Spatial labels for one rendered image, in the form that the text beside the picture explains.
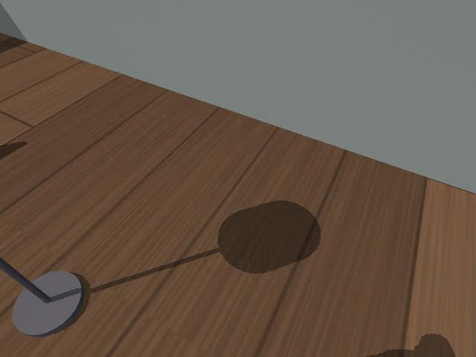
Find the floor lamp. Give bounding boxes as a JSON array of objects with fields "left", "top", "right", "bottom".
[{"left": 0, "top": 258, "right": 85, "bottom": 338}]

